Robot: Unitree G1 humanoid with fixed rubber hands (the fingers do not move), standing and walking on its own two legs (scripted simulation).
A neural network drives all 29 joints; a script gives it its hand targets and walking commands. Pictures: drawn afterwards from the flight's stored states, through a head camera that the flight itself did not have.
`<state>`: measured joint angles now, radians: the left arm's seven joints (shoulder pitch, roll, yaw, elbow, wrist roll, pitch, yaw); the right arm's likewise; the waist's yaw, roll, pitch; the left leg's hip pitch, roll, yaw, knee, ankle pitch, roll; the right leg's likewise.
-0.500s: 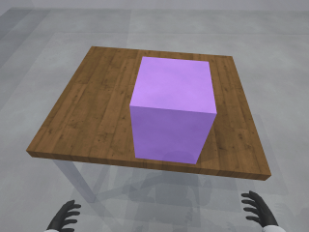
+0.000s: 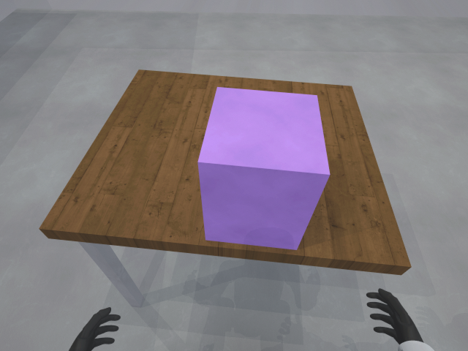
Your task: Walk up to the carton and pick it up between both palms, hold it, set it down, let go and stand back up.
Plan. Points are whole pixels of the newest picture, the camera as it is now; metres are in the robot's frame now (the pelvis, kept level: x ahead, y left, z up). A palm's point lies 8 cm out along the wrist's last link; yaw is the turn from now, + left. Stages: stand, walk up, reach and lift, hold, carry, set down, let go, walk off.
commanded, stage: stand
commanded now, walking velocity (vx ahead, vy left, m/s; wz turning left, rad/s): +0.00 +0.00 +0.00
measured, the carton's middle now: (258, 171) +0.44 -0.03 +0.04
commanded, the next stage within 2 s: walk up in 1.34 s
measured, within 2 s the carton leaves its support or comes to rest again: neither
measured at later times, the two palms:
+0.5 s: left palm out of the picture +0.11 +0.27 -0.10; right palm (407, 340) +0.16 -0.29 -0.06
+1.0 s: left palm out of the picture +0.11 +0.27 -0.10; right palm (409, 344) +0.15 -0.29 -0.06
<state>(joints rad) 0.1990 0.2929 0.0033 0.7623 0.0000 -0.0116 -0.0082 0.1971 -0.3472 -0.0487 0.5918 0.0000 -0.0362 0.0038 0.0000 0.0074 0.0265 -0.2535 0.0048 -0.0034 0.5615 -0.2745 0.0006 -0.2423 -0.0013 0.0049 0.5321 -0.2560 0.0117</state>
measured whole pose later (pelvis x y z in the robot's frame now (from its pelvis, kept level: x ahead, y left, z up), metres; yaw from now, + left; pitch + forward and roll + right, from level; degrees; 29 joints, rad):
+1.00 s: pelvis +0.00 +0.00 +0.00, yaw +0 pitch -2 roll -1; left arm 0.20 0.30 0.00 0.82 0.00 -0.01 -0.01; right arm 0.20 -0.35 -0.05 0.64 0.00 -0.03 0.00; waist 0.00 0.01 0.03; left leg -0.23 0.01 0.00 0.51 -0.25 0.00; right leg -0.22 0.00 0.00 0.48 -0.23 0.01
